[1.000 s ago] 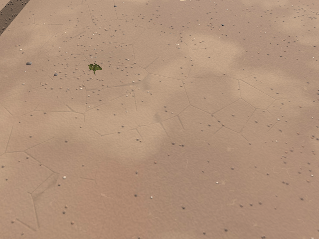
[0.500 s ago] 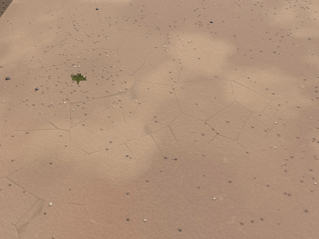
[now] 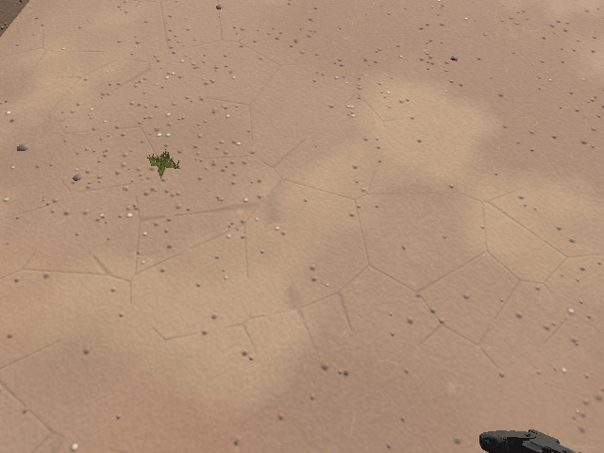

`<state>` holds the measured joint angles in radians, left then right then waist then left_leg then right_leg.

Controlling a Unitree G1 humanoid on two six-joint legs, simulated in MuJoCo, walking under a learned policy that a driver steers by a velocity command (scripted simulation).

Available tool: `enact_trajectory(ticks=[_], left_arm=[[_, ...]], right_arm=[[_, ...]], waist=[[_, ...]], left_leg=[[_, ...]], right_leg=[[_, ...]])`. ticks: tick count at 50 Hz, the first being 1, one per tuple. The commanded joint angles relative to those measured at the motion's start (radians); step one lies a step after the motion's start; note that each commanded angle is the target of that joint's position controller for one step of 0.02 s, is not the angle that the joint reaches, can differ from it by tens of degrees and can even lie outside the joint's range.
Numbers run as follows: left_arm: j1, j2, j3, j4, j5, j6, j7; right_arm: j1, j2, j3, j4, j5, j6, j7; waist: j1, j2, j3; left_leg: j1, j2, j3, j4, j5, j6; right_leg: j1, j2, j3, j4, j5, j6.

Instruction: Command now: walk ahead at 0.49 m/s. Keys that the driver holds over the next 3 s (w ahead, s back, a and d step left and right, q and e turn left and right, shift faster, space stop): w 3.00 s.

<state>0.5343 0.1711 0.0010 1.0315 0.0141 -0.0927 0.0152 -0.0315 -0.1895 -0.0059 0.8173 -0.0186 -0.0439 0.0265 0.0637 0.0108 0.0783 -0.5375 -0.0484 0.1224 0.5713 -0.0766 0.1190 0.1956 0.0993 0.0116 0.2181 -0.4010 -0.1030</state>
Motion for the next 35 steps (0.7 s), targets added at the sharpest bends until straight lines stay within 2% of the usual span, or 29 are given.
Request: enact_trajectory(ticks=[1,2,3,4,5,6,7,8,9,11,13,15,19,22,24,26,27,28,29,30,31,32,33,34,35], left_arm=[[-0.062,0.19,0.037,-0.045,0.002,-0.002,0.008],[-0.053,0.143,0.025,-0.072,0.0,-0.004,0.001],[0.085,0.065,0.02,-0.062,-0.024,0.002,-0.01],[-0.006,0.158,0.036,-0.074,0.005,0.004,-0.007],[-0.102,0.165,0.042,-0.103,0.007,0.0,-0.014],[-0.132,0.148,0.042,-0.108,0.009,0.0,-0.018],[-0.14,0.131,0.042,-0.112,0.016,0.011,-0.021],[-0.113,0.098,0.034,-0.101,0.024,0.026,-0.028],[-0.108,0.08,0.032,-0.098,0.026,0.035,-0.034],[-0.159,0.078,0.033,-0.117,0.026,0.045,-0.041],[-0.266,0.092,0.034,-0.153,0.023,0.051,-0.043],[-0.362,0.096,0.034,-0.182,0.017,0.052,-0.044],[-0.505,0.08,0.023,-0.22,0.007,0.05,-0.047],[-0.589,0.083,0.02,-0.243,0.006,0.048,-0.045],[-0.627,0.089,0.021,-0.261,0.006,0.042,-0.044],[-0.608,0.1,0.026,-0.263,0.006,0.033,-0.042],[-0.551,0.109,0.032,-0.246,0.007,0.028,-0.037],[-0.437,0.125,0.043,-0.209,0.008,0.021,-0.029],[-0.261,0.153,0.059,-0.149,0.017,0.011,-0.019],[-0.075,0.232,0.083,-0.11,0.044,0.003,-0.006],[-0.035,0.311,0.104,-0.101,0.05,0.01,-0.011],[-0.094,0.249,0.097,-0.102,0.007,0.022,-0.022],[-0.203,0.199,0.082,-0.114,-0.003,0.02,-0.026],[-0.256,0.147,0.071,-0.117,0.0,0.012,-0.031],[-0.268,0.119,0.062,-0.108,0.001,0.004,-0.028]], right_arm=[[0.408,-0.167,-0.062,0.088,-0.006,-0.018,-0.032],[0.545,-0.246,-0.085,0.107,-0.026,-0.019,-0.044],[0.501,-0.253,-0.09,0.103,-0.021,-0.01,-0.033],[0.391,-0.205,-0.084,0.089,0.013,-0.008,-0.019],[0.304,-0.151,-0.07,0.074,0.017,-0.014,-0.015],[0.279,-0.104,-0.058,0.084,0.01,-0.024,-0.012],[0.29,-0.079,-0.048,0.101,0.005,-0.037,-0.015],[0.303,-0.067,-0.042,0.12,0.004,-0.046,-0.019],[0.33,-0.07,-0.041,0.136,0.006,-0.056,-0.02],[0.376,-0.1,-0.045,0.162,0.01,-0.069,-0.019],[0.415,-0.116,-0.046,0.177,0.011,-0.069,-0.018],[0.459,-0.114,-0.041,0.188,0.014,-0.066,-0.017],[0.545,-0.111,-0.033,0.214,0.013,-0.064,-0.023],[0.596,-0.112,-0.029,0.232,0.003,-0.059,-0.032],[0.61,-0.121,-0.03,0.244,-0.005,-0.055,-0.039],[0.589,-0.133,-0.033,0.248,-0.009,-0.053,-0.045],[0.566,-0.141,-0.035,0.247,-0.009,-0.053,-0.047],[0.552,-0.151,-0.037,0.248,-0.007,-0.051,-0.047],[0.531,-0.151,-0.035,0.244,0.0,-0.05,-0.045],[0.517,-0.122,-0.025,0.209,0.011,-0.054,-0.042],[0.641,-0.024,-0.01,0.201,0.045,-0.052,-0.033],[0.576,-0.133,-0.04,0.21,0.015,-0.049,-0.037],[0.486,-0.127,-0.044,0.176,0.012,-0.053,-0.033],[0.438,-0.108,-0.042,0.165,0.009,-0.056,-0.03],[0.422,-0.096,-0.044,0.164,-0.002,-0.046,-0.026]], waist=[[-0.245,-0.087,-0.183],[-0.272,0.038,-0.293],[-0.155,0.218,-0.365],[-0.146,0.039,-0.222],[-0.118,0.013,-0.097],[-0.083,-0.041,-0.016],[-0.053,-0.043,0.001],[-0.028,-0.024,-0.002],[-0.022,-0.012,-0.005],[-0.019,0.007,0.005],[-0.037,0.013,0.028],[-0.064,0.017,0.035],[-0.113,0.044,0.026],[-0.141,0.054,0.03],[-0.144,0.06,0.035],[-0.114,0.065,0.03],[-0.082,0.073,0.004],[-0.035,0.075,-0.052],[0.041,0.05,-0.141],[0.104,-0.024,-0.267],[0.045,-0.249,-0.382],[0.039,-0.091,-0.316],[-0.006,-0.075,-0.165],[-0.028,-0.034,-0.095],[-0.056,-0.036,-0.062]], left_leg=[[0.514,0.004,-0.059,-0.091,-0.021,0.072],[0.707,0.241,-0.322,-0.1,-0.162,0.133],[0.887,0.461,-0.833,-0.222,-0.224,0.295],[0.74,0.413,-0.782,-0.319,-0.369,0.273],[0.591,0.385,-0.65,-0.368,-0.381,0.246],[0.458,0.347,-0.561,-0.41,-0.281,0.21],[0.381,0.305,-0.481,-0.422,-0.19,0.174],[0.331,0.273,-0.418,-0.437,-0.135,0.15],[0.314,0.258,-0.377,-0.445,-0.071,0.143],[0.306,0.237,-0.31,-0.467,-0.007,0.136],[0.329,0.22,-0.27,-0.488,0.035,0.121],[0.373,0.201,-0.235,-0.484,0.121,0.096],[0.467,0.187,-0.193,-0.456,0.242,0.052],[0.581,0.21,-0.193,-0.417,0.32,0.061],[0.652,0.24,-0.199,-0.382,0.379,0.077],[0.683,0.261,-0.189,-0.324,0.507,0.074],[0.675,0.26,-0.175,-0.259,0.642,0.061],[0.663,0.249,-0.163,-0.139,0.747,0.049],[0.579,0.215,-0.129,0.049,0.701,0.029],[0.36,0.171,-0.099,0.331,0.373,0.012],[0.003,-0.022,-0.047,0.702,-0.397,-0.033],[-0.084,0.016,-0.178,0.771,-0.404,-0.015],[-0.113,0.061,-0.18,0.739,-0.305,-0.012],[-0.083,0.093,-0.174,0.688,-0.244,-0.016],[-0.044,0.115,-0.171,0.641,-0.22,-0.023]], right_leg=[[-0.206,-0.252,0.027,0.528,1.155,-0.002],[-0.38,-0.169,-0.024,0.861,0.7,-0.008],[-0.727,0.014,-0.004,1.213,-0.109,0.026],[-0.831,-0.058,0.063,1.209,-0.019,-0.003],[-0.839,-0.099,0.058,1.158,0.062,-0.007],[-0.798,-0.132,0.053,1.089,0.091,-0.006],[-0.746,-0.159,0.061,1.031,0.105,0.001],[-0.692,-0.17,0.052,0.993,0.113,0.015],[-0.676,-0.173,0.04,0.966,0.122,0.024],[-0.718,-0.193,0.013,0.905,0.17,0.042],[-0.796,-0.214,-0.011,0.82,0.254,0.059],[-0.845,-0.218,-0.034,0.716,0.333,0.072],[-0.839,-0.187,-0.072,0.53,0.436,0.079],[-0.856,-0.161,-0.086,0.443,0.416,0.068],[-0.861,-0.148,-0.087,0.401,0.362,0.052],[-0.797,-0.125,-0.092,0.352,0.283,0.022],[-0.701,-0.096,-0.103,0.324,0.241,0.003],[-0.564,-0.063,-0.113,0.288,0.227,-0.019],[-0.337,-0.063,-0.104,0.233,0.277,-0.05],[-0.061,-0.267,0.112,0.233,0.199,-0.106],[0.176,-0.545,0.6,0.14,0.17,-0.256],[0.092,-0.496,0.633,0.076,0.128,-0.237],[-0.054,-0.46,0.466,0.047,0.16,-0.203],[-0.174,-0.416,0.365,0.01,0.267,-0.176],[-0.251,-0.371,0.287,-0.01,0.327,-0.143]])
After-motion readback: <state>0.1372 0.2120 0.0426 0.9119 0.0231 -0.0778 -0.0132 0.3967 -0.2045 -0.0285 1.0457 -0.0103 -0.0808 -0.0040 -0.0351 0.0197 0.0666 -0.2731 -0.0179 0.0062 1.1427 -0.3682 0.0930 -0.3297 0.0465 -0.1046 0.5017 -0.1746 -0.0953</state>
